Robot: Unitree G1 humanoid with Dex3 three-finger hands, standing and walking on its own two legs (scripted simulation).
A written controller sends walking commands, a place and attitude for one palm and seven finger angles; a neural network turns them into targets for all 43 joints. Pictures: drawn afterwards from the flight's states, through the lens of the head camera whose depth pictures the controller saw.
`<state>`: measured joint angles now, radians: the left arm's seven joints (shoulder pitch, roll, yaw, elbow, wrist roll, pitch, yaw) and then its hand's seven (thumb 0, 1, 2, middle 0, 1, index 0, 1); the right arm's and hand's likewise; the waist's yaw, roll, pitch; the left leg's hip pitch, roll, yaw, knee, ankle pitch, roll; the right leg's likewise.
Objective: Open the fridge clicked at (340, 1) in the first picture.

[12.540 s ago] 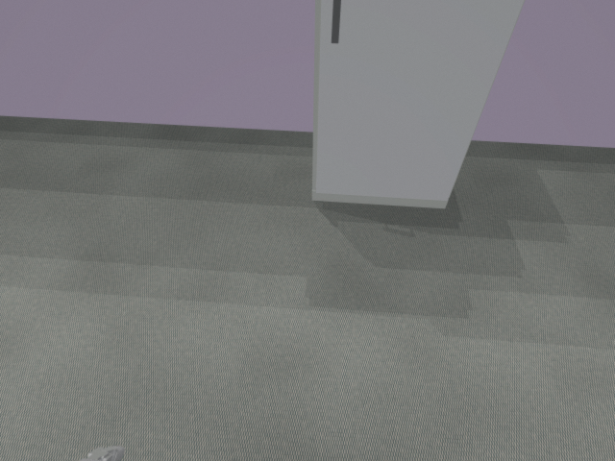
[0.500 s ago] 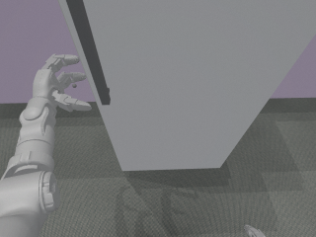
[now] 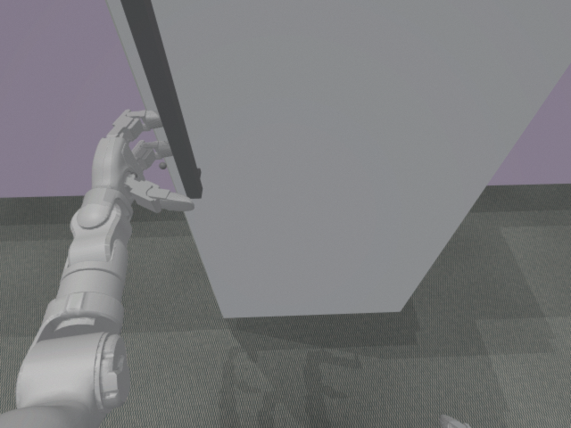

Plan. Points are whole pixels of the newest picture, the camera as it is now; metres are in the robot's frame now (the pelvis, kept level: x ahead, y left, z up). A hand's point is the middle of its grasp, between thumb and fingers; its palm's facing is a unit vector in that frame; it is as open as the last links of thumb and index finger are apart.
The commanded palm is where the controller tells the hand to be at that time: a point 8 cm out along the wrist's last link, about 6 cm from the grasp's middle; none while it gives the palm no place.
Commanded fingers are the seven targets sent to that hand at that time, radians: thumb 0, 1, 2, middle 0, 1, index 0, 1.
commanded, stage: feel for the door with the fingertips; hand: left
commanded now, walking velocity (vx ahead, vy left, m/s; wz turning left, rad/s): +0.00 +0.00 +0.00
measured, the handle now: (172, 101) +0.50 +0.16 +0.19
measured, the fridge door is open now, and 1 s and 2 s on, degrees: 0 0 0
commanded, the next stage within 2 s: slide the fingers in behind the handle in 0.52 s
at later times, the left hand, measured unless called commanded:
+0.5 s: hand (172, 156) +0.45 +0.17 +0.14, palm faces +0.03 -1.00 +0.00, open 14.0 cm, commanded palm +0.43 +0.22 +0.13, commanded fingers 0.00 -0.50 0.30 -0.30 -1.20 -0.30 -1.20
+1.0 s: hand (170, 157) +0.45 +0.17 +0.14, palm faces +0.03 -1.00 +0.00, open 13.9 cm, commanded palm +0.41 +0.22 +0.13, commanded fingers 0.00 -0.50 0.30 -0.30 -1.20 -0.30 -1.20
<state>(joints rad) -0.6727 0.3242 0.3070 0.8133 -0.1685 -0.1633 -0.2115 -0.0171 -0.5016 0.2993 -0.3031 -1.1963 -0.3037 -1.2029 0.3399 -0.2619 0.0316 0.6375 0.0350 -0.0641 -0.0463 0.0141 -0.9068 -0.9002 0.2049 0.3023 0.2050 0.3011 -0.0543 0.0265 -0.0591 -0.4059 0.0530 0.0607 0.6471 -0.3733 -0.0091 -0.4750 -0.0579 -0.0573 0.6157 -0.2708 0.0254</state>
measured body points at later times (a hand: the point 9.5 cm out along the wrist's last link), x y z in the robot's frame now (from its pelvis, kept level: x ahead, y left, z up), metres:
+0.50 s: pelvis -0.01 -0.01 +0.00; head +0.04 -0.02 +0.44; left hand +0.44 +0.22 +0.14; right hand +0.05 -0.27 -0.12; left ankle -0.03 +0.12 -0.72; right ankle +0.02 -0.14 -0.72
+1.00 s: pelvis -0.02 -0.01 +0.00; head +0.03 -0.01 +0.44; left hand +0.44 +0.22 +0.14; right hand +0.03 -0.27 -0.12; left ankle -0.03 +0.12 -0.72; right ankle +0.02 -0.14 -0.72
